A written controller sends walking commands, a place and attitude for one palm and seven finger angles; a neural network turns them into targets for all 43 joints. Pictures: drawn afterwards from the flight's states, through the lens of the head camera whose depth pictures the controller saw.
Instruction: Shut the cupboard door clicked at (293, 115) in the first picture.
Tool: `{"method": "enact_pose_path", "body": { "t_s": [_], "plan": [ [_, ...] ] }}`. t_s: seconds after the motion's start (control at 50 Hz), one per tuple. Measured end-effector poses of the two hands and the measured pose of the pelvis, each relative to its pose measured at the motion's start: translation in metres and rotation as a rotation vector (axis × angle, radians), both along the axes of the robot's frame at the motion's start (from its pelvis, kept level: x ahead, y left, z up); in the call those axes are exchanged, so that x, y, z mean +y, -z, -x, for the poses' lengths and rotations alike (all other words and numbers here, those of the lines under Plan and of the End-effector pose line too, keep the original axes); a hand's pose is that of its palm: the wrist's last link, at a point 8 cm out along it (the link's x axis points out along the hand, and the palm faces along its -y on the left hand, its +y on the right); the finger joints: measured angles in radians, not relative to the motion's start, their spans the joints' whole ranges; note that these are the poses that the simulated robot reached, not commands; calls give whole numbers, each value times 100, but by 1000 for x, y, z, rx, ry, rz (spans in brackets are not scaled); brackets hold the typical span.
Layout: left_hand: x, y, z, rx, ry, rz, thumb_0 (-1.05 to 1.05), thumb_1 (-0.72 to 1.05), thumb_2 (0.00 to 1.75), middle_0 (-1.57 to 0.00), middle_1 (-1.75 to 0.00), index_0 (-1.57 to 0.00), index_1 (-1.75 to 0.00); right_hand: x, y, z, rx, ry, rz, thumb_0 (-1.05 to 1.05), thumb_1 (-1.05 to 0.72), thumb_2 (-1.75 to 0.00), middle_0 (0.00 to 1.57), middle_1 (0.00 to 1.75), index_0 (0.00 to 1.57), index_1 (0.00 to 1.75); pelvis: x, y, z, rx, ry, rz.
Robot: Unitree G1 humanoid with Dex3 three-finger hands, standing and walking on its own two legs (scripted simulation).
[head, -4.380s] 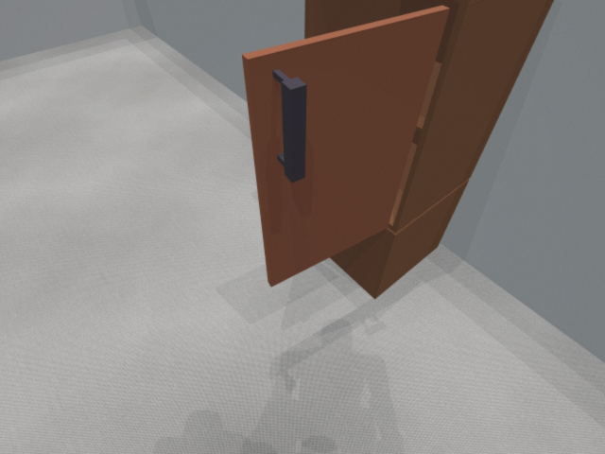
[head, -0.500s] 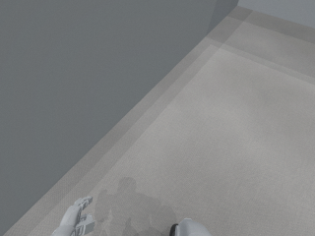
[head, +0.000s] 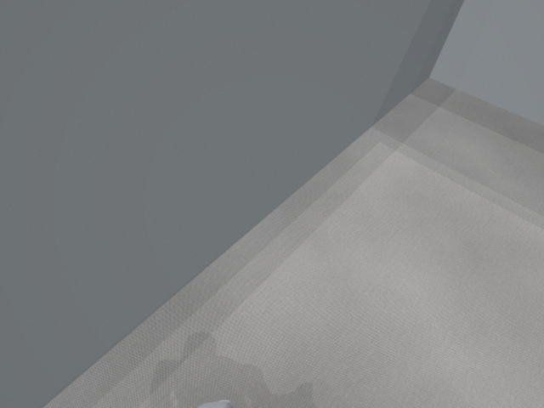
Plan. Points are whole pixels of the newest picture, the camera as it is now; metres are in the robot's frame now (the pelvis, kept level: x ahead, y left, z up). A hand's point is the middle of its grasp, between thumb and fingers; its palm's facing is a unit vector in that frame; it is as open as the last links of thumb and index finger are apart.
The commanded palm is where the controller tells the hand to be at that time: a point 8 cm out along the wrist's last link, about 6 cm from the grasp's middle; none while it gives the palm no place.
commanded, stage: turn to face it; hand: left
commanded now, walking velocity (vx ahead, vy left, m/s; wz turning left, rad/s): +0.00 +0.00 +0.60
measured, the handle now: out of the picture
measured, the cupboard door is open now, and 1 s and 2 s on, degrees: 82 82 82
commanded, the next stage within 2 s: none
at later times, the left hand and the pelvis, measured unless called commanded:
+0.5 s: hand (168, 388) +0.17 +0.17 -0.14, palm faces +0.24 -0.93 -0.27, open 7.4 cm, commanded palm none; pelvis +0.09 -0.06 +0.01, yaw +15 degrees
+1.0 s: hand out of the picture +0.03 +0.17 -0.17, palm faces +0.59 -0.76 -0.29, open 7.4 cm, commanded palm none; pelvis +0.13 -0.04 +0.01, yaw +36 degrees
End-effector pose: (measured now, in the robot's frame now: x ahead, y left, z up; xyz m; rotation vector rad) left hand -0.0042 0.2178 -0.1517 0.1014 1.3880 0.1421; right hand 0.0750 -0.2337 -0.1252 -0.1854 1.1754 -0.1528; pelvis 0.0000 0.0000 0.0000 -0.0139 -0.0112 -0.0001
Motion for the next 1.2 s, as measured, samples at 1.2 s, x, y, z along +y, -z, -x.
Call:
{"method": "enact_pose_path", "body": {
  "t_s": [1.2],
  "plan": [
    [-10,-46,-56,-153,-644,-194,1,91,90,-20,-29,-19,-30,48,-11,-300,41,-720,23,1,-90,-90,20,30,20,30,-51,-16,-151,35,-728,2]
  ]
}}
